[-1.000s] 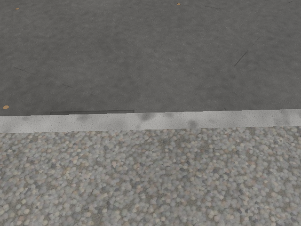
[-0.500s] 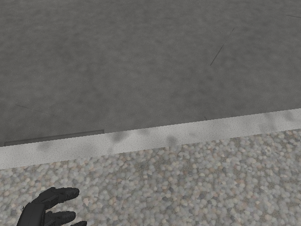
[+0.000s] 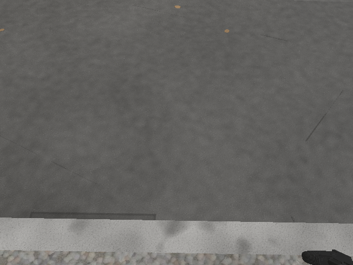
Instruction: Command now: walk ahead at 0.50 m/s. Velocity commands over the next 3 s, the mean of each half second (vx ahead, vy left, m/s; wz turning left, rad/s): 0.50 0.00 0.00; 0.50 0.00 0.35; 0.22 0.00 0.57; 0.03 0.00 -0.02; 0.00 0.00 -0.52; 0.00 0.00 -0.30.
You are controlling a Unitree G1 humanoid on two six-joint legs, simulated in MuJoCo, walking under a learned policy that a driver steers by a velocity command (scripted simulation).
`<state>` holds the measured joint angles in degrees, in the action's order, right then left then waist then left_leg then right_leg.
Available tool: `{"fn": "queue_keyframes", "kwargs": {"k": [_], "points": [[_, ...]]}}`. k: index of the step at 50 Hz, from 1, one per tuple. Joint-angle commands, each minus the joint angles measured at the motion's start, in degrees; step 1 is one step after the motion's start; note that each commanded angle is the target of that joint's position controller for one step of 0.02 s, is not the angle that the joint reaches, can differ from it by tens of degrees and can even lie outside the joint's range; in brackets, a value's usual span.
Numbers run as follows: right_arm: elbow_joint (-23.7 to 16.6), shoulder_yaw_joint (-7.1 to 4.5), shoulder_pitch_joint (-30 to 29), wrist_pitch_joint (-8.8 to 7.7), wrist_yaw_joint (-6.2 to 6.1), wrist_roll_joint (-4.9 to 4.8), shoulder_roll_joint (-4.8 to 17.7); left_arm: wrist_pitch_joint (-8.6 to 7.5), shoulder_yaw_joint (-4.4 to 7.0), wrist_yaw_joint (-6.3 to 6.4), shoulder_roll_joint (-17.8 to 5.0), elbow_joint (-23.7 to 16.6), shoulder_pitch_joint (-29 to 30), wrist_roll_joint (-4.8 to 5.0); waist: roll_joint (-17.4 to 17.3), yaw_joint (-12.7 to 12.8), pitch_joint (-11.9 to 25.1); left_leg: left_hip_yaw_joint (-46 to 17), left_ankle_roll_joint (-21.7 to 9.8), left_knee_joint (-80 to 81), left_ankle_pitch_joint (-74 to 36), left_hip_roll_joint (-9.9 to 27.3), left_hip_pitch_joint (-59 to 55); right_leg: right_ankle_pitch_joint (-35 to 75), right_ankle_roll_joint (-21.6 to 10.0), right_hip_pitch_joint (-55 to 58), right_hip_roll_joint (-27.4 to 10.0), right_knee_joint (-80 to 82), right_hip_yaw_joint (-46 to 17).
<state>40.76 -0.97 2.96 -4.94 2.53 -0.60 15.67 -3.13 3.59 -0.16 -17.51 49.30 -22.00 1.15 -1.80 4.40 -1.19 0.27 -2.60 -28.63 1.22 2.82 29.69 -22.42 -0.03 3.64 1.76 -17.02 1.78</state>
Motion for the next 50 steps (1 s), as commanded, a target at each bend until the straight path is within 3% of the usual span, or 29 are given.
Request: {"fn": "queue_keyframes", "kwargs": {"k": [1, 2, 3, 4, 5, 6, 7, 8, 11, 13, 17, 20, 23, 25, 26, 27, 28, 29, 30, 31, 32, 33, 35, 38, 41, 44, 47, 50], "points": [[1.2, -5.09, 18.7, -0.44, -0.94, 0.42, 13.4, 0.27, 0.76, 0.75, -6.6, -3.8, 1.3, -1.27, 1.3, -11.9, 14.0, -5.0, -5.7, -1.9, -0.1, 4.7, -29.7, 35.0, -5.4, -11.1, -9.8, -27.0, -2.0], [2.2, -6.32, 22.4, -0.04, -0.95, 0.93, 18.8, -0.92, -1.19, 0.21, 0.0, -5.0, -6.3, -1.08, -14.0, -8.4, 21.3, -32.9, -15.3, 3.3, 13.0, 18.0, -50.2, 3.2, -0.9, -35.3, 0.8, -48.8, -0.9], [1.9, -4.83, 23.1, 0.02, -0.78, 0.07, 13.1, -2.15, -0.48, -0.08, -4.2, -4.1, -3.5, -0.28, -11.8, -10.8, 22.6, -42.9, -15.4, 10.6, 20.9, 18.9, -51.5, -10.8, -1.1, -42.7, 0.8, -56.1, -9.1], [1.5, -4.0, 19.3, -0.06, -0.91, 0.13, 10.9, -2.84, 0.61, -0.43, -7.9, -5.7, 1.7, 1.3, -7.9, -10.6, 13.8, -34.8, -12.9, 11.5, 21.5, 17.6, -45.3, -7.3, -1.9, -47.4, -2.3, -58.2, -8.9], [0.8, -3.69, 15.6, -0.03, -1.04, 0.4, 9.8, -3.13, 0.38, -0.26, -7.5, -6.7, 5.4, 1.22, -3.4, -9.2, 8.9, -28.0, -11.5, 12.2, 16.6, 15.5, -37.6, -2.2, -2.2, -46.8, -5.4, -56.1, -6.9], [0.7, -3.31, 12.8, -0.1, -0.95, 0.81, 8.4, -3.06, 0.48, -0.06, -7.0, -7.1, 7.5, 0.17, -1.2, -7.7, 4.9, -23.1, -11.1, 13.7, 10.3, 13.4, -30.5, 1.4, -1.9, -45.2, -7.2, -52.3, -6.1], [0.4, -2.9, 11.2, -0.4, -0.91, 1.41, 7.1, -2.55, 0.71, -0.01, -6.5, -6.9, 6.6, -0.26, -2.6, -5.7, 4.1, -19.8, -10.6, 15.2, 5.9, 11.9, -26.1, 4.1, -1.8, -41.5, -8.9, -49.8, -6.6], [0.4, -2.89, 10.5, -0.62, -0.82, 1.41, 6.8, -1.94, 0.57, -0.02, -5.5, -6.4, 5.3, -0.34, -3.2, -4.7, 3.9, -17.8, -10.9, 16.8, 3.7, 11.0, -23.6, 5.4, -1.4, -39.0, -9.3, -48.4, -6.5], [1.8, -3.37, 11.3, -1.42, -1.03, 0.68, 8.1, -0.57, 0.09, 0.31, -3.4, -6.7, 6.3, -0.82, -2.1, -3.8, 2.0, -12.4, -12.1, 20.2, -1.9, 10.4, -20.4, 9.0, 0.3, -39.5, -9.9, -42.8, -5.6], [2.7, -3.65, 12.5, -1.22, -1.55, 0.63, 8.9, -0.55, -0.12, 0.35, -2.9, -7.9, 10.2, -1.11, -1.1, -4.6, 0.5, -9.7, -11.7, 21.4, -3.7, 9.7, -21.2, 14.9, 1.3, -42.0, -10.1, -36.2, -5.3], [4.3, -3.83, 15.1, -0.52, -2.23, 0.11, 9.9, -1.44, -0.81, -0.48, -1.3, -9.5, 17.6, -0.79, -1.2, -7.3, -1.2, -4.2, -9.2, 21.9, -3.0, 7.2, -22.0, 26.6, 1.3, -39.5, -8.1, -21.6, -3.2], [6.1, -4.06, 18.6, 0.2, -2.36, -0.26, 10.6, -1.94, -0.96, -1.33, -1.4, -11.1, 22.7, -0.33, -1.2, -9.3, -2.5, -4.3, -9.1, 20.8, -1.9, 8.8, -25.8, 28.0, 0.8, -39.3, -6.8, -16.1, -2.4], [7.5, -4.4, 19.8, 1.22, -2.68, -0.55, 11.1, -2.35, -0.76, -2.28, -2.3, -12.4, 25.0, -0.18, -1.8, -9.0, -3.0, -5.3, -8.3, 17.7, -5.3, 11.6, -31.8, 23.3, -1.2, -40.4, -6.0, -12.8, -2.9], [7.8, -4.72, 19.0, 1.78, -2.99, -0.65, 11.7, -2.52, -0.24, -2.6, -3.6, -12.0, 22.7, -0.29, -2.8, -6.9, -1.4, -5.4, -7.2, 13.9, -12.8, 12.3, -34.4, 19.1, -2.8, -36.4, -4.8, -11.5, -2.0], [7.7, -4.74, 18.2, 2.06, -3.09, -0.77, 11.9, -2.64, 0.5, -2.44, -4.9, -11.0, 18.7, -0.51, -3.1, -4.3, 1.0, -4.8, -6.3, 8.8, -21.3, 11.2, -33.6, 18.3, -3.9, -29.3, -3.1, -10.1, -0.6], [7.6, -4.2, 17.8, 2.31, -3.16, -0.57, 10.8, -2.7, 1.93, -1.93, -7.4, -8.5, 10.2, -0.69, -2.1, -0.1, 6.4, -3.1, -4.8, -1.1, -25.0, 8.2, -30.2, 19.7, -5.6, -16.6, -2.4, -9.3, 0.0], [6.0, -2.85, 18.0, 2.17, -3.2, 0.67, 7.7, -2.57, 3.2, -1.24, -11.5, -6.6, -0.3, -1.43, 3.3, 3.7, 15.4, -1.1, -2.8, -18.1, -11.0, 4.7, -18.4, 21.4, -9.1, 1.6, -12.2, -12.0, -10.2], [5.0, -0.83, 25.6, 0.94, -2.75, 0.34, 0.6, -2.17, 4.06, -1.18, -15.7, -5.6, -2.7, -1.53, 18.3, -0.3, 22.5, -0.9, 0.9, -37.6, 28.2, -5.8, 4.7, 10.1, -17.9, 20.3, -25.5, -6.8, -36.6], [6.0, -2.27, 22.0, 0.0, -2.57, -1.1, 7.1, -2.1, 2.6, -1.09, -9.5, -6.0, -2.8, -0.94, 12.8, 2.8, 21.1, -8.5, 0.7, -44.4, 32.4, -3.8, 11.0, 1.7, -16.9, 18.2, -25.0, -2.0, -40.6], [4.3, -3.31, 16.8, -0.46, -2.45, -2.35, 10.0, -2.23, 1.8, -0.82, -7.2, -6.3, 1.0, -0.96, 10.3, 2.4, 12.3, -7.9, 0.1, -45.3, 27.5, -1.1, 14.3, 2.8, -14.1, 11.1, -23.3, -0.5, -31.5], [3.8, -3.32, 14.2, -0.49, -2.7, -2.08, 9.6, -2.34, 1.36, -0.73, -5.8, -6.5, 4.8, -1.18, 7.0, 0.6, 8.1, -6.5, 0.4, -43.2, 22.4, 1.7, 12.6, 7.1, -12.6, 3.6, -21.1, 1.1, -24.9], [3.6, -3.59, 13.0, -0.14, -2.87, -1.31, 9.0, -2.54, 0.92, -0.83, -4.0, -6.4, 7.7, -1.35, 6.5, -0.9, 4.5, -6.4, 0.8, -40.2, 19.0, 3.2, 10.9, 11.0, -11.8, -2.5, -19.1, 3.1, -20.0], [4.4, -3.71, 15.7, 1.46, -2.85, -1.33, 6.8, -3.34, 0.73, -0.94, -2.6, -6.0, 10.3, -2.01, 7.9, -3.8, 2.8, -6.8, 1.3, -37.9, 15.2, 4.9, 5.2, 15.6, -11.0, -9.3, -17.1, 6.9, -13.3], [3.4, -3.53, 14.5, 3.13, -3.02, -1.07, 4.5, -4.2, 1.39, -0.7, -4.1, -4.5, 11.0, -2.02, 5.9, -5.0, 0.0, -7.0, 2.4, -34.4, 11.2, 5.5, 7.0, 22.2, -11.4, -12.5, -17.0, 9.8, -6.1], [2.0, -3.46, 11.1, 3.04, -2.52, -0.77, 4.0, -3.96, 1.79, 0.0, -5.2, -3.3, 10.5, -2.13, 5.0, -4.3, -1.2, -6.4, 3.0, -25.4, 2.1, 5.2, 9.1, 25.5, -10.6, -11.0, -15.5, 10.6, 0.4], [0.0, -2.82, 5.1, 2.51, -1.31, -0.59, 2.7, -3.4, 2.08, 0.59, -6.5, -2.6, 9.2, -1.77, 4.0, -2.0, -2.7, -2.3, 2.4, -15.3, -4.7, 4.3, 7.3, 26.5, -9.5, -9.6, -14.8, 11.1, 5.4], [-2.7, -2.47, -0.3, 2.51, -0.29, -0.59, 2.2, -2.26, 2.6, 0.84, -7.8, -1.1, 5.8, -1.06, 3.2, 0.1, -4.3, -0.2, 1.2, -9.9, -3.9, 3.7, 9.5, 28.7, -9.2, -3.4, -16.8, 9.5, 7.3], [-5.0, -2.89, -2.0, 2.68, 0.66, -0.64, 3.2, -0.74, 3.13, 1.01, -9.1, -0.5, 5.1, -0.22, 4.2, -0.8, -4.1, 2.3, -1.0, -7.4, 2.3, 1.8, 9.3, 39.5, -7.9, 2.7, -18.6, 4.6, 9.1]]}}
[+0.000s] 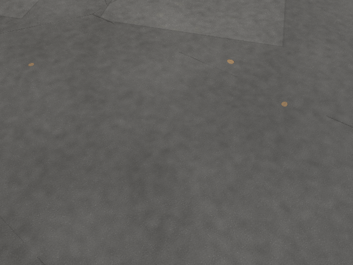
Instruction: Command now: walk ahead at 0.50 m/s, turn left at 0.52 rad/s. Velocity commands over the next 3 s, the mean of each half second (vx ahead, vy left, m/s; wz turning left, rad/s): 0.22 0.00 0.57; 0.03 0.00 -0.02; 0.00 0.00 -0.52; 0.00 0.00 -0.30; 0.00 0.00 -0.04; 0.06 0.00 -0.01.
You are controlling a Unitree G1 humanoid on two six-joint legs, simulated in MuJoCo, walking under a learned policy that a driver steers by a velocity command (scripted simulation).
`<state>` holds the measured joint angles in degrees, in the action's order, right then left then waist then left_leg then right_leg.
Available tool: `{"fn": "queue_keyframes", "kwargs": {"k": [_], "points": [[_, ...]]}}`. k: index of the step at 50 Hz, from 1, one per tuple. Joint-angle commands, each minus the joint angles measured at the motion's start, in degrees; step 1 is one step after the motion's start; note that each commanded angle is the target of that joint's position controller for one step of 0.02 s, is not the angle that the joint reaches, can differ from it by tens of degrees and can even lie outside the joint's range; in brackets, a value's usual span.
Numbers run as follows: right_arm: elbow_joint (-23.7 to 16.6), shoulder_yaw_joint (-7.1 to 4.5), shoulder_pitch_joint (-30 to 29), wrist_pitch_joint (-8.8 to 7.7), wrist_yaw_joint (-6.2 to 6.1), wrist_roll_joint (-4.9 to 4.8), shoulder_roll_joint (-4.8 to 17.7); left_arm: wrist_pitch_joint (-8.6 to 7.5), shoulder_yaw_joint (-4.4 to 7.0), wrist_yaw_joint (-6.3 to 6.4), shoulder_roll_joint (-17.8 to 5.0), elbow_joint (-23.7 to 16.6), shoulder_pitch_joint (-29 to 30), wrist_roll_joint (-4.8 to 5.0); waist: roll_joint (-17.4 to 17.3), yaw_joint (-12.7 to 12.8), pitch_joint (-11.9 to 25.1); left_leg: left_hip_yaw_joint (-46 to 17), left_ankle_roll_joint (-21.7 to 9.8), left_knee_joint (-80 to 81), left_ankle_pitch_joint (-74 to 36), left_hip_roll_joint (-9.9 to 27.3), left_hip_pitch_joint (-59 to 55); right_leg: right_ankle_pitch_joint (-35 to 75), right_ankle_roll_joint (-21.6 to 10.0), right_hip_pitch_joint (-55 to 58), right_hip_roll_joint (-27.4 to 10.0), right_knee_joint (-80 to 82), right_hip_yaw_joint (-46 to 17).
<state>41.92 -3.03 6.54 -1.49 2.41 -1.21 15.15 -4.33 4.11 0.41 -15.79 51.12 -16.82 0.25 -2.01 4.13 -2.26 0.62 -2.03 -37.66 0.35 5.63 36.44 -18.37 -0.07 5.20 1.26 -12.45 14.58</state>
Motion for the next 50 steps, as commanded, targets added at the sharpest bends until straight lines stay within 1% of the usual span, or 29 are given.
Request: {"fn": "queue_keyframes", "kwargs": {"k": [1, 3, 4, 5, 6, 7, 8, 9, 10, 11, 13, 15, 18, 21, 26, 28, 29, 30, 31, 32, 33, 36, 39, 44, 45, 46, 47, 48, 50], "points": [[-6.5, -1.29, -4.5, -0.6, 0.94, -0.01, 4.6, 0.89, 2.87, 0.63, -11.6, -2.5, 0.6, 0.89, 5.4, -1.7, -1.6, 3.6, -2.6, 1.7, 6.0, -2.7, -0.3, 44.8, -7.2, 2.2, -18.1, -3.4, -2.9], [-4.8, -3.36, 5.0, -0.34, 0.82, 0.28, 8.2, 2.11, 3.18, 1.22, -12.7, -3.4, 2.8, 1.17, 6.7, -7.6, 3.9, 6.6, -5.0, 2.8, 9.2, -7.7, -12.6, 62.3, -5.2, 1.0, -16.4, -19.1, -1.7], [-2.8, -5.13, 13.7, -0.32, 0.0, 0.49, 11.3, 2.14, 2.74, 1.41, -11.9, -4.0, 3.7, 1.43, 4.9, -12.4, 8.3, 5.2, -7.0, 8.2, 1.1, -9.3, -26.2, 56.9, -2.5, -5.5, -13.7, -32.4, -0.7], [-2.1, -6.19, 16.8, 0.18, -1.46, 0.64, 16.6, 1.44, 1.09, 1.15, -6.5, -5.6, 1.1, -1.25, -7.3, -10.3, 13.5, -10.7, -10.7, 6.2, -19.0, 1.8, -43.3, 16.1, 1.1, -22.4, -8.5, -51.2, -1.3], [-5.4, -6.13, 12.9, -0.35, -1.17, 1.74, 19.7, -0.09, -0.52, 0.22, -3.4, -7.6, -4.2, -1.47, -15.0, -5.3, 24.5, -42.1, -24.8, 11.8, -21.8, 16.2, -57.9, -21.2, 4.0, -40.4, 3.0, -70.2, -11.8], [-6.5, -4.94, 13.0, -0.56, -0.51, 1.37, 15.0, -1.14, 0.84, -0.32, -9.5, -7.2, 1.7, 0.32, -2.9, -9.9, 26.3, -37.3, -22.3, 14.1, -23.9, 14.7, -56.6, -19.0, 3.0, -43.0, -0.6, -71.9, -20.7], [-6.3, -4.3, 10.4, -1.03, -0.41, 0.97, 12.8, -1.49, 0.76, -0.31, -9.3, -9.0, 5.7, 1.56, -1.5, -8.9, 18.3, -28.3, -19.8, 14.1, -25.4, 12.3, -49.4, -14.4, 1.9, -45.1, -2.6, -68.7, -19.7], [-6.1, -4.0, 7.7, -1.24, -0.55, 0.21, 11.3, -1.34, 0.71, 0.42, -8.4, -8.4, 6.3, 0.69, 3.5, -6.6, 11.7, -22.6, -16.9, 14.8, -24.6, 8.9, -40.9, -10.5, 2.1, -44.7, -4.9, -63.9, -19.0], [-6.4, -3.65, 5.3, -1.05, -1.02, -0.03, 9.9, -0.73, 1.12, 1.02, -9.0, -8.2, 6.2, -0.32, 2.9, -5.0, 9.0, -19.6, -15.6, 16.2, -23.5, 7.2, -34.3, -7.9, 2.4, -42.4, -6.3, -59.9, -18.9], [-7.2, -3.46, 4.1, -0.81, -1.32, 0.94, 9.7, 0.2, 1.32, 1.15, -9.3, -8.2, 5.4, -0.42, 1.2, -3.5, 8.1, -18.3, -15.1, 17.6, -24.4, 6.1, -28.8, -6.2, 2.6, -38.4, -6.6, -58.5, -19.1], [-7.5, -3.78, 3.3, -0.72, -1.67, 1.53, 10.6, 1.44, 1.12, 1.43, -7.7, -8.3, 3.6, -0.76, 0.1, -2.1, 8.7, -16.2, -15.4, 18.4, -28.7, 4.8, -24.4, -4.3, 3.9, -35.8, -5.6, -54.6, -18.5], [-7.3, -4.13, 3.7, -0.41, -2.37, 1.21, 11.6, 2.01, 0.78, 1.79, -6.7, -8.8, 4.5, -1.07, -0.6, -2.0, 9.6, -14.9, -14.9, 17.8, -30.1, 3.6, -23.6, -1.5, 5.1, -36.2, -4.5, -49.1, -18.3], [-7.4, -4.18, 3.8, 1.05, -3.6, 0.48, 11.8, 2.54, 0.44, 1.78, -6.2, -10.0, 7.9, -1.01, -2.2, -3.1, 10.7, -15.2, -12.7, 16.6, -22.5, 1.9, -23.7, 4.2, 6.3, -36.1, -3.4, -41.1, -18.9], [-7.7, -4.14, 3.8, 2.36, -4.29, 0.57, 11.9, 2.82, 0.36, 1.38, -6.4, -11.2, 11.9, -0.49, -3.9, -4.5, 9.8, -18.2, -11.1, 16.2, -11.0, 1.3, -23.3, 7.1, 6.4, -34.9, -2.0, -34.3, -19.8], [-8.4, -3.86, 3.3, 3.27, -4.24, 0.52, 11.1, 1.75, 0.87, 0.53, -7.6, -12.4, 13.1, -0.24, -6.8, -4.8, 8.4, -25.8, -9.9, 11.6, -8.8, 1.4, -26.2, 3.2, 4.9, -31.0, 0.3, -23.6, -21.0], [-9.1, -3.2, 0.9, 3.43, -4.44, 0.06, 9.8, 0.91, 1.25, 0.07, -7.9, -11.2, 8.7, -0.29, -7.0, -1.8, 8.7, -25.4, -6.9, 7.5, -7.0, -0.6, -26.6, 13.5, 2.7, -23.7, -0.7, -10.8, -19.6], [-9.0, -2.29, 3.8, 3.26, -4.53, 0.81, 7.0, 0.62, 1.5, 0.07, -9.9, -11.3, 7.8, -1.28, -3.2, -3.2, 10.5, -22.6, -4.0, 2.9, 1.2, -3.3, -23.5, 24.3, -0.1, -16.3, -7.8, -8.5, -24.7], [-8.3, -1.41, 10.4, 2.92, -4.54, 2.24, 4.1, 1.09, 1.76, 0.37, -13.1, -12.6, 10.8, -2.32, 11.1, -8.4, 11.0, -14.6, -0.4, -6.4, 27.5, -11.4, -16.1, 44.7, -6.7, -9.8, -18.4, -9.9, -36.1], [-8.6, -1.89, 10.0, 2.61, -4.64, 2.16, 6.7, 1.24, 0.54, 0.1, -8.7, -11.2, 9.1, -3.57, 18.3, -7.6, 10.5, -12.1, 3.1, -13.2, 39.5, -12.3, -10.9, 45.3, -16.2, -11.2, -23.8, -7.8, -47.1], [-7.2, -2.62, 9.6, 2.69, -4.85, 2.04, 9.9, 0.93, -0.4, -0.4, -5.9, -11.8, 10.1, -2.72, 13.4, -6.3, 9.9, -13.3, 4.9, -19.0, 38.0, -9.8, -11.2, 41.0, -17.0, -11.9, -21.9, -7.8, -45.8], [-6.3, -2.82, 7.9, 3.12, -4.88, 1.97, 10.0, 0.91, -0.76, -0.75, -4.8, -11.5, 11.1, -1.89, 10.0, -6.1, 9.5, -12.2, 6.1, -20.0, 35.3, -8.6, -11.2, 37.9, -14.6, -12.1, -18.5, -8.9, -40.4], [-5.5, -1.9, 5.2, 3.89, -4.47, 1.97, 6.2, 2.37, 0.07, -1.01, -8.2, -10.9, 13.1, 0.02, 10.2, -6.2, 6.0, -7.1, 8.4, -7.8, 30.0, -6.4, -14.9, 30.5, -9.7, -15.3, -11.5, -8.9, -33.9], [-5.0, -2.09, 3.1, 3.27, -4.67, 0.61, 6.1, 3.97, 1.74, -0.44, -11.8, -10.9, 9.6, 0.31, 12.9, -3.6, 7.1, -4.5, 7.9, 0.7, 24.6, -9.1, -17.4, 28.5, -10.2, -12.4, -10.0, -9.2, -35.6], [-2.9, -2.88, 5.5, 2.24, -4.55, 0.73, 6.9, 5.1, 1.91, 0.82, -10.3, -11.7, 10.6, 1.67, 12.4, -5.2, 8.5, -4.0, 3.7, 15.6, 11.6, -8.2, -28.1, 19.3, -7.7, -17.5, -8.2, -10.6, -37.9], [-3.0, -3.35, 6.9, 2.09, -4.63, 1.43, 8.5, 5.03, 1.59, 1.06, -9.2, -12.0, 10.5, 1.44, 9.5, -5.5, 9.4, -6.7, 1.5, 15.7, 8.6, -3.4, -33.4, 15.1, -5.5, -23.0, -6.6, -13.5, -35.9], [-2.4, -4.45, 6.6, 2.4, -4.56, 2.29, 12.7, 4.75, 1.13, 0.97, -6.9, -13.5, 11.1, 1.27, -3.6, -3.7, 6.8, -13.4, -3.5, 16.8, 5.7, 2.8, -32.3, 5.5, -2.3, -30.2, -0.4, -19.4, -26.8], [-3.1, -4.45, 5.4, 2.34, -4.33, 3.22, 12.4, 4.4, 1.1, 0.72, -7.4, -13.5, 10.5, 0.87, -11.2, -4.5, 5.4, -21.0, -9.5, 20.1, -0.7, 10.8, -31.5, -6.7, 0.1, -34.4, 3.0, -27.4, -21.1], [-4.2, -3.76, 3.6, 1.94, -4.61, 3.74, 10.2, 4.23, 2.16, 0.56, -9.8, -13.0, 9.9, 0.64, -10.5, -5.1, 4.7, -23.3, -13.2, 20.5, -8.7, 15.5, -31.2, -15.6, 1.8, -37.2, 1.6, -40.0, -20.1], [-4.7, -3.06, 0.4, 1.13, -5.18, 2.36, 8.6, 5.22, 3.15, 0.63, -10.2, -11.2, 6.7, 1.02, -5.0, -2.8, 3.5, -17.2, -11.5, 18.1, -15.9, 13.3, -31.4, -13.7, 3.4, -39.6, 0.1, -51.1, -21.2]]}}
Over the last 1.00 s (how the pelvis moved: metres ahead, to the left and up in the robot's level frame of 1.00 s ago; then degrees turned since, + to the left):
0.54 -0.01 0.01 13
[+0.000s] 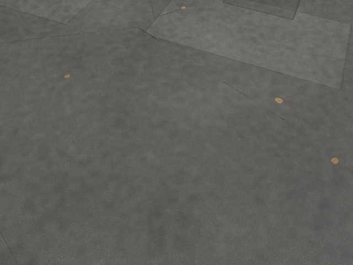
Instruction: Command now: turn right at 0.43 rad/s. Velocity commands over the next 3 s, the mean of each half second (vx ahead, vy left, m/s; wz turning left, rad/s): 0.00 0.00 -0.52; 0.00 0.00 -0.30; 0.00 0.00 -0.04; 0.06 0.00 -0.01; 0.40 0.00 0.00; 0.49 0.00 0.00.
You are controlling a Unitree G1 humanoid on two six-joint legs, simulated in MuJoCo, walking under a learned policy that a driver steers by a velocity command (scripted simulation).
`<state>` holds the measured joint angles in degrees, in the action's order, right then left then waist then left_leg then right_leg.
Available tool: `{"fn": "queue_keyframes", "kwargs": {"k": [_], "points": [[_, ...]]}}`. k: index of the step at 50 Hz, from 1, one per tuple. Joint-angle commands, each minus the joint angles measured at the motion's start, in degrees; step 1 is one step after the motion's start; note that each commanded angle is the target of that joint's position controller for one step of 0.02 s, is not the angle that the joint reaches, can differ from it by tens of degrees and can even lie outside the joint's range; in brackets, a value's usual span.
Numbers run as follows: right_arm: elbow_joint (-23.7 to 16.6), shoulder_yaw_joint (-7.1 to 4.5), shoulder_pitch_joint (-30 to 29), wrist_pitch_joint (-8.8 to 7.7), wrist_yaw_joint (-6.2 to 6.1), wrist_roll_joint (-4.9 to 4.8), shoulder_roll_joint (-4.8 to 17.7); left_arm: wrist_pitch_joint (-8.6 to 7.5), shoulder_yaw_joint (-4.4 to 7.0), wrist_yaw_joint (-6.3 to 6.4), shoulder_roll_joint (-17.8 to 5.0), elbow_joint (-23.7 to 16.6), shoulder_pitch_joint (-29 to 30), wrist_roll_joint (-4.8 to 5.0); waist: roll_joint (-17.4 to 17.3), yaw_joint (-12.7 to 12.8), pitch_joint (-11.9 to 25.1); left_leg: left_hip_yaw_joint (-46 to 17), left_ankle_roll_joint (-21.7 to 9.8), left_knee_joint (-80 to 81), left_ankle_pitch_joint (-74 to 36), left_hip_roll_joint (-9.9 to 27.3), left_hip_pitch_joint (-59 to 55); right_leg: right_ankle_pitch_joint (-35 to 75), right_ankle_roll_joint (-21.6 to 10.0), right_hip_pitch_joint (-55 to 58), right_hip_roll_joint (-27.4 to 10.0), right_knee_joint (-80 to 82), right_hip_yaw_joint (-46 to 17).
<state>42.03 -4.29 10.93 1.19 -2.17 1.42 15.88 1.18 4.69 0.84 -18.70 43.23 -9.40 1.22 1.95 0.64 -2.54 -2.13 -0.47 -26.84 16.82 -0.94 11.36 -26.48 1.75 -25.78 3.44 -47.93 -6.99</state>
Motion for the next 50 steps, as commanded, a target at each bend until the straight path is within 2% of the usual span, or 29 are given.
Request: {"fn": "queue_keyframes", "kwargs": {"k": [1, 3, 6, 8, 10, 11, 12, 13, 14, 15, 16, 18, 19, 21, 24, 28, 32, 34, 35, 36, 37, 38, 39, 41, 45, 46, 48, 49, 50], "points": [[-4.6, -1.71, -4.6, -1.84, -0.67, -1.12, 7.7, 0.28, 2.18, 0.23, -5.9, -3.2, -1.0, -0.02, -8.5, 0.6, 3.1, -11.3, -11.7, 6.4, -34.4, 18.3, -7.7, -2.8, 2.3, -10.2, -2.9, -15.6, 0.6], [-3.5, -2.01, -3.0, -1.47, -0.77, -1.38, 8.5, 0.69, 1.25, -0.17, -3.7, -4.5, 1.1, 0.13, -9.7, -0.9, 2.7, -6.7, -11.2, 6.1, -36.9, 16.2, -9.2, 1.0, 3.6, -10.5, -3.6, -12.0, 3.6], [-2.9, -2.6, -1.7, -0.45, -0.91, -1.29, 10.1, 0.73, 0.31, -1.53, -2.6, -7.3, 4.5, 0.41, -11.8, -2.9, 4.5, -3.0, -11.1, 5.7, -35.3, 16.0, -9.7, 3.5, 3.6, -4.5, -4.7, -1.6, 7.1], [-2.7, -3.07, -1.4, -0.11, -0.61, -1.62, 11.7, 0.9, 0.56, -2.29, -3.8, -8.3, 4.3, 0.47, -12.7, -3.0, 5.2, -2.1, -10.8, 4.9, -34.8, 16.9, -8.6, 4.1, 2.6, 0.4, -4.3, 4.1, 9.3], [-2.5, -3.22, -1.9, -0.34, -0.19, -2.56, 12.3, 1.28, 1.13, -2.68, -4.9, -8.3, 2.3, 0.33, -12.4, -1.9, 5.2, -1.3, -9.7, 2.5, -32.5, 17.6, -7.5, 7.8, 0.8, 4.6, -3.4, 11.0, 11.0], [-2.4, -3.13, -2.7, -0.63, -0.02, -3.23, 12.1, 1.47, 1.46, -2.64, -5.1, -7.8, 0.0, 0.09, -11.6, -0.3, 5.3, 0.1, -8.1, -0.3, -30.4, 17.0, -5.6, 12.9, -0.6, 8.9, -2.4, 17.2, 12.0], [-1.3, -2.74, -0.7, -1.21, 0.35, -3.31, 10.7, 1.58, 2.17, -2.12, -6.4, -7.1, -2.6, -0.2, -8.9, 0.7, 6.2, 2.7, -5.1, -5.7, -25.6, 14.8, -2.1, 19.4, -2.5, 15.7, -1.5, 22.9, 10.7], [-1.1, -2.17, 2.0, -1.8, 0.75, -1.44, 8.6, 1.57, 3.71, -1.17, -11.3, -7.4, -5.5, -0.01, 2.0, 0.7, 8.8, 7.7, 0.4, -18.5, -11.0, 10.5, 8.4, 39.7, -6.2, 27.2, -9.0, 24.7, -1.1], [-4.7, -0.61, -0.9, -2.09, 0.71, 1.09, 4.7, 0.99, 4.36, -0.89, -17.2, -9.1, -6.0, -1.41, 16.0, 0.6, 10.5, 6.6, 4.9, -33.6, 23.8, 1.1, 24.3, 57.5, -19.5, 31.6, -25.3, 25.0, -24.2], [-5.0, -1.49, -4.9, -1.97, 0.42, -0.3, 7.8, -0.37, 3.32, -1.57, -13.4, -8.8, -7.7, -2.46, 7.8, 4.5, 13.8, -1.9, 4.9, -42.5, 25.3, 1.3, 24.7, 52.0, -24.3, 28.8, -26.4, 27.0, -25.0], [-5.1, -1.86, -5.4, -1.61, 0.3, -1.73, 8.9, -1.32, 2.71, -1.62, -11.9, -8.7, -4.6, -2.26, 5.7, 2.6, 9.7, -2.6, 4.1, -44.3, 20.6, 2.4, 25.6, 46.1, -21.7, 25.3, -23.1, 27.6, -19.2], [-3.7, -2.45, -4.3, -0.98, -0.63, -1.15, 9.7, -1.37, 2.01, -0.81, -9.2, -9.1, 0.9, -0.43, 3.0, 0.3, 5.8, -3.1, 3.9, -39.4, 11.6, 4.0, 25.2, 34.8, -15.9, 20.5, -17.4, 28.4, -13.6], [-3.6, -2.56, -3.8, -0.85, -0.69, -0.88, 9.7, -1.05, 1.68, -0.39, -8.9, -9.5, 2.2, -0.46, 3.9, -0.6, 5.7, -2.8, 4.3, -38.8, 8.7, 3.3, 22.2, 34.8, -15.2, 17.5, -15.6, 28.8, -12.1], [-3.3, -2.3, -2.1, -0.99, -0.39, -1.06, 8.2, -0.64, 1.53, 0.18, -8.6, -9.9, 2.3, -0.89, 4.7, -1.3, 7.1, -2.2, 5.1, -36.0, 5.3, 1.7, 19.7, 33.8, -15.2, 16.4, -14.0, 29.1, -10.9], [-4.0, -1.65, -3.5, -1.23, -0.26, -1.16, 6.7, -0.35, 1.76, 0.77, -9.0, -9.8, 1.3, -0.61, 5.1, -0.4, 7.0, -2.7, 5.8, -26.6, 3.5, 0.9, 18.9, 28.5, -15.1, 17.0, -13.2, 28.8, -12.6], [-4.7, -1.46, -4.8, -1.76, 0.41, -1.45, 6.7, 0.22, 2.19, 0.72, -10.0, -10.2, 1.4, -0.74, 6.6, 0.5, 6.1, -3.4, 5.7, -17.7, 3.5, -0.4, 14.5, 20.7, -15.0, 14.0, -12.5, 28.6, -16.9], [-4.6, -1.5, -3.2, -2.61, 1.42, -1.88, 7.1, 0.73, 1.55, 0.2, -8.9, -10.2, 2.1, -0.78, 7.4, 0.8, 7.1, -2.2, 4.5, -10.3, 3.3, -0.3, 9.1, 24.7, -14.2, 14.5, -12.8, 25.8, -19.6], [-4.0, -1.31, -0.7, -3.21, 2.0, -1.7, 6.1, 1.05, 0.88, 0.31, -7.7, -10.1, 3.3, -0.31, 6.8, -1.4, 7.3, -1.0, 2.8, 1.1, -4.5, -0.2, 2.5, 25.9, -12.0, 13.3, -10.9, 23.1, -19.3], [-4.1, -1.39, -0.3, -3.44, 2.01, -1.03, 6.9, 0.97, 0.36, 0.41, -6.3, -9.5, 1.6, -0.41, 4.8, -1.4, 7.3, -3.1, 1.5, 5.9, -10.8, 2.5, -1.9, 21.7, -9.3, 11.2, -9.0, 21.5, -18.1], [-5.0, -1.74, -0.1, -3.42, 1.73, 0.14, 10.4, 0.66, -0.53, 0.38, -3.7, -9.4, -1.0, -1.56, -4.5, 0.4, 8.6, -12.7, -1.9, 8.5, -18.7, 12.4, -6.2, 10.8, -5.6, 7.5, -4.2, 13.2, -12.2], [-4.4, -1.72, -2.4, -3.18, 1.81, 1.44, 11.9, 0.3, -0.18, 0.47, -4.1, -10.3, -1.4, -1.01, -15.8, 3.2, 5.2, -21.8, -10.7, 9.6, -23.3, 18.9, -1.9, -3.0, -2.6, 2.4, 2.5, 8.6, -3.8], [-5.6, -0.9, -3.8, -3.49, 1.86, 1.12, 8.5, 0.13, 0.82, 0.83, -8.0, -9.5, -0.7, -1.7, -14.1, 0.9, 5.0, -23.9, -15.2, 10.9, -21.0, 21.3, 0.3, -8.7, 0.1, 2.7, 0.3, -1.0, -3.1], [-5.4, -0.66, -4.1, -3.59, 1.72, 0.51, 8.2, 0.21, 1.75, 0.87, -9.7, -9.0, -0.2, -1.09, -12.1, 0.4, 4.2, -21.7, -14.7, 10.5, -19.4, 19.6, 0.1, -7.7, 1.1, 1.4, 0.2, -7.1, -2.9], [-4.9, -0.48, -5.1, -3.64, 1.41, -1.06, 8.1, 0.98, 1.62, 1.13, -7.4, -7.5, -1.1, -1.09, -9.8, 0.6, 3.4, -16.9, -12.0, 8.9, -18.2, 16.2, -1.7, -4.1, 3.0, -0.7, -0.8, -10.5, -3.6], [-3.6, 0.05, -4.4, -2.38, 1.37, -1.06, 6.9, 0.83, -0.67, 0.44, -1.2, -6.9, 0.3, -0.85, -11.8, -0.7, 5.0, -9.1, -10.2, 5.7, -26.8, 11.2, -3.7, -1.2, 4.3, 5.8, -3.1, 4.5, 2.9], [-3.2, -0.03, -3.1, -1.96, 1.37, -1.02, 7.3, 0.67, -0.76, 0.34, -1.1, -6.8, 0.9, -0.63, -12.4, -1.6, 5.8, -9.2, -10.4, 4.9, -28.5, 11.3, -4.6, 0.3, 4.2, 7.7, -3.0, 9.1, 4.0], [-2.6, 0.15, -2.7, -1.39, 1.45, -1.72, 7.5, 0.54, -0.5, 0.15, -1.6, -5.2, -1.5, -0.41, -12.1, -0.4, 6.5, -8.8, -9.5, 3.2, -28.4, 10.7, -4.5, 11.5, 3.1, 13.7, -2.3, 23.2, 6.0], [-2.0, 0.36, -1.0, -1.59, 1.54, -1.99, 7.0, 0.54, -0.42, 0.09, -2.5, -4.7, -1.9, -0.85, -10.9, -0.5, 6.3, -8.8, -7.6, 3.3, -26.1, 10.1, -3.1, 18.5, 1.9, 17.6, -2.6, 28.9, 5.2], [-1.6, 0.71, 0.7, -2.32, 1.81, -1.43, 6.5, 0.63, -0.1, 0.41, -5.1, -5.2, -1.8, -1.42, -7.6, -1.3, 7.1, -8.2, -4.6, 3.0, -21.3, 9.4, 0.1, 25.8, 0.1, 22.4, -6.0, 28.3, 1.1]]}}
Over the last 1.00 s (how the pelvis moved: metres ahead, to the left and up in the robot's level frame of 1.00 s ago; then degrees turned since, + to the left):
0.24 0.03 0.00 13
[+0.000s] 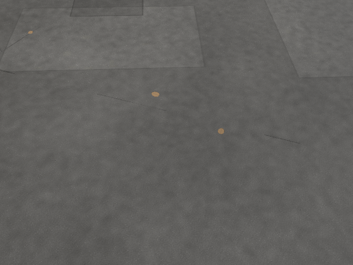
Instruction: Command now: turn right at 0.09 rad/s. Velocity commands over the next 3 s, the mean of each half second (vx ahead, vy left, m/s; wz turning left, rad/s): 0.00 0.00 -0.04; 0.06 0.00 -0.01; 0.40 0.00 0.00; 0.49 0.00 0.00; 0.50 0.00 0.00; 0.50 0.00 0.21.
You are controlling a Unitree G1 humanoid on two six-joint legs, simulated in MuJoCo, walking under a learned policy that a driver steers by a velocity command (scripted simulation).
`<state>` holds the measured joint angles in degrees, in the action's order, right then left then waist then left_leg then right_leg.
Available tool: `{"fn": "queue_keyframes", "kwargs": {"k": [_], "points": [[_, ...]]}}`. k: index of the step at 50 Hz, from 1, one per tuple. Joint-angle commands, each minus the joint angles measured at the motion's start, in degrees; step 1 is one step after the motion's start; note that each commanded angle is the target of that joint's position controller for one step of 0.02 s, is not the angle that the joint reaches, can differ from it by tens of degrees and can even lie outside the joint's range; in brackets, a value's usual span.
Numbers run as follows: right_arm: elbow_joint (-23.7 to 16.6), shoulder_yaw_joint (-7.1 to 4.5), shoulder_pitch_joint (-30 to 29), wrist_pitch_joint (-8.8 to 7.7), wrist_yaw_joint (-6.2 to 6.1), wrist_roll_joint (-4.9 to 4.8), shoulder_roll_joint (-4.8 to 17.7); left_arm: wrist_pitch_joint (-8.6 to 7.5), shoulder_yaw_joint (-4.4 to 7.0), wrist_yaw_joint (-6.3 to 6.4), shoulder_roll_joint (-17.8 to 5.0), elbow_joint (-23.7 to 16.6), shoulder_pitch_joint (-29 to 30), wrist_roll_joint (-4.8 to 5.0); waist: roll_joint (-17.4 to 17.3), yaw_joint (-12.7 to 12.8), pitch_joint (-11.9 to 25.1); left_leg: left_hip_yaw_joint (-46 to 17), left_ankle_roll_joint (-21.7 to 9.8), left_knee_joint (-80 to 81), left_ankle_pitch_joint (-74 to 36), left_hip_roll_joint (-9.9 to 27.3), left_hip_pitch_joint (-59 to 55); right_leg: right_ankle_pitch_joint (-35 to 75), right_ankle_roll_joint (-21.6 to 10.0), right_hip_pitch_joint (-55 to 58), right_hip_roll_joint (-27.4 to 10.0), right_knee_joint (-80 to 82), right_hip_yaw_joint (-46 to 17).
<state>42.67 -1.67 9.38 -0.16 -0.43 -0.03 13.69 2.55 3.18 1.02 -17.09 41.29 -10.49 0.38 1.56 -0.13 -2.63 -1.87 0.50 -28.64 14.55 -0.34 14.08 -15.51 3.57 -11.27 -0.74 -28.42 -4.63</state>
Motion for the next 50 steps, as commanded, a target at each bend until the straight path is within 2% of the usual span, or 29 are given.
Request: {"fn": "queue_keyframes", "kwargs": {"k": [1, 2, 3, 4, 6, 8, 16, 27, 41, 42, 43, 44, 45, 46, 47, 48, 49, 50], "points": [[-2.4, -1.67, 3.8, -1.9, 0.57, 1.14, 8.2, -0.54, 2.21, 0.58, -10.6, -3.2, -0.3, -0.92, 0.7, -3.1, 7.8, -4.3, -2.5, 3.7, -12.4, 4.9, -0.6, 21.4, -4.6, 8.3, -5.1, 3.8, -4.3], [-1.9, -1.25, 2.1, -2.22, 0.61, 1.54, 7.1, -0.62, 1.69, 0.08, -7.6, -2.6, 0.1, -1.08, 3.7, -2.0, 8.1, -1.2, 0.2, 3.9, -5.7, 2.6, -4.0, 13.4, -6.9, 3.6, -4.8, 3.8, -4.1], [-1.8, -1.33, -0.5, -2.14, 0.56, 1.53, 7.9, -0.92, 0.98, -0.32, -5.2, -2.8, 0.8, -1.26, 2.3, -0.8, 6.0, -0.8, 1.4, 3.0, -5.1, 2.2, -4.4, 8.8, -7.0, 1.3, -4.1, 4.9, -4.3], [-1.7, -1.39, -1.4, -1.95, 0.33, 1.22, 7.7, -1.28, 0.77, -0.33, -4.8, -2.2, 0.7, -1.53, 1.8, -0.5, 5.0, -0.6, 1.5, 2.5, -6.1, 2.3, -4.4, 7.1, -6.3, 0.0, -3.6, 5.5, -4.2], [-1.2, -1.42, -0.9, -1.21, -0.25, 0.78, 7.7, -2.18, 0.6, -0.29, -5.0, -1.5, 0.2, -1.35, 2.6, -0.6, 2.8, -1.0, 1.2, 2.2, -8.3, 2.5, -4.0, 8.2, -5.5, -1.5, -3.2, 5.6, -4.0], [-0.3, -1.47, -0.2, -0.9, -0.63, 0.69, 7.6, -2.7, 0.27, -0.15, -4.5, -0.7, -0.8, -1.21, 2.6, -0.7, 2.3, -1.0, 1.3, 2.2, -8.4, 2.6, -4.4, 8.1, -5.2, -2.1, -2.9, 5.6, -3.8], [3.9, -1.75, 1.4, -0.34, -1.46, 0.5, 7.9, -3.4, -0.32, -0.05, -3.8, 1.8, -1.6, -1.04, 0.1, -0.6, 1.3, -1.1, 2.6, 3.1, -8.9, 2.8, -4.8, 7.8, -5.5, -2.0, -2.2, 6.0, -3.6], [9.7, -1.84, 3.2, -0.04, -2.3, 0.27, 8.1, -3.53, -0.61, -0.11, -3.1, 6.8, -2.6, -0.74, -0.9, -0.5, 1.6, -0.9, 2.8, 3.7, -10.1, 2.9, -5.3, 10.1, -5.5, -0.8, -1.0, 6.2, -2.0], [15.2, -1.33, 4.9, 0.22, -2.69, 0.13, 6.9, -3.33, -1.11, 0.35, -2.8, 12.5, -4.4, -0.5, -1.2, -0.4, 0.4, -0.3, 2.3, 4.3, -9.5, 2.4, -4.9, 9.2, -5.0, -1.2, 0.1, 6.5, -0.5], [15.9, -1.13, 5.9, 0.29, -2.72, 0.11, 6.2, -3.22, -1.18, 0.47, -2.6, 13.2, -5.3, -0.47, -0.7, -0.4, 1.6, 0.8, 2.2, 4.0, -4.6, 1.4, -5.2, 3.1, -5.2, -0.8, 0.5, 7.3, -0.3], [16.2, -1.08, 5.8, 0.36, -2.79, -0.18, 5.8, -2.98, -0.9, 0.68, -3.4, 13.5, -5.6, -0.15, 0.2, -0.1, 0.7, 2.7, 1.9, 1.9, 3.0, -0.3, -3.6, -7.9, -6.2, -1.4, 0.6, 8.3, -0.9], [15.9, -1.09, 5.1, 0.25, -2.8, -0.45, 5.7, -2.81, -0.4, 0.83, -5.0, 13.5, -5.8, 0.2, 2.3, 0.5, -1.0, 4.4, 1.4, -1.4, 10.5, -1.9, -0.5, -19.7, -7.9, -2.9, -0.7, 10.1, -3.5], [15.1, -0.99, 3.7, -0.22, -2.67, -0.49, 5.4, -2.9, -0.02, 0.85, -6.3, 13.4, -6.7, 0.41, 4.8, 1.2, -3.4, 5.2, 0.9, -5.3, 13.8, -2.4, 3.9, -28.6, -10.1, -4.0, -4.0, 13.2, -8.4], [14.1, -0.76, 2.3, -1.08, -2.3, -0.64, 4.6, -3.28, 0.5, 0.81, -8.0, 13.5, -8.2, 0.63, 8.2, 2.0, -5.2, 5.4, 0.3, -10.5, 13.1, -2.1, 7.9, -34.0, -12.9, -4.0, -8.9, 16.8, -15.3], [13.3, -0.49, 1.3, -2.14, -1.78, -0.98, 3.8, -3.82, 0.96, 0.81, -9.0, 13.7, -8.8, 0.87, 10.0, 2.4, -7.2, 3.4, -0.8, -14.8, 11.6, -0.1, 9.4, -34.7, -15.7, -5.8, -13.2, 19.4, -21.6], [13.1, -0.55, 1.4, -3.17, -1.17, -1.39, 3.9, -4.41, 0.97, 0.82, -8.6, 13.4, -7.9, 0.85, 9.9, 1.7, -8.4, 1.8, -2.0, -16.7, 12.0, 1.6, 11.4, -32.0, -17.1, -5.6, -15.2, 20.1, -23.9], [13.0, -0.56, 2.1, -4.05, -0.55, -1.73, 4.0, -4.84, 0.86, 0.73, -7.7, 12.8, -6.5, 0.97, 9.4, 0.7, -8.7, 1.3, -3.3, -14.9, 13.7, 2.7, 12.0, -28.3, -17.0, -4.5, -15.6, 19.4, -23.2], [13.5, -0.59, 3.9, -4.81, -0.01, -1.9, 3.9, -4.98, 0.77, 0.63, -7.2, 12.1, -4.5, 1.45, 8.3, -0.9, -8.0, 1.7, -4.5, -8.9, 13.0, 3.0, 8.3, -24.5, -15.6, -4.8, -14.3, 17.7, -20.0]]}}
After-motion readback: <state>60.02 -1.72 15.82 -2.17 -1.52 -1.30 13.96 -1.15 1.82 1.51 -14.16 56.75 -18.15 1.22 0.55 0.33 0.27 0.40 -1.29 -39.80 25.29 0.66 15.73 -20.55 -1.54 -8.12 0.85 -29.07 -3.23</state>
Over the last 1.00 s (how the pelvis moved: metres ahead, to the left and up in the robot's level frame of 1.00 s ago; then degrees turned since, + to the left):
0.01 -0.03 0.00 -26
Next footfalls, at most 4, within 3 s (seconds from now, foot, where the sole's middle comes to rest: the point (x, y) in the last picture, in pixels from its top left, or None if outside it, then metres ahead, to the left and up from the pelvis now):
1.52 right None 0.43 -0.12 -0.77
2.06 left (151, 201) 0.74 0.12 -0.77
2.64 right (203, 143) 1.05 -0.11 -0.77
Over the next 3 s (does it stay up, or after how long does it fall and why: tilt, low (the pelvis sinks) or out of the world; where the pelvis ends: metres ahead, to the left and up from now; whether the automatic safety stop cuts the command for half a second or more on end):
stays up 1.07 -0.02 0.01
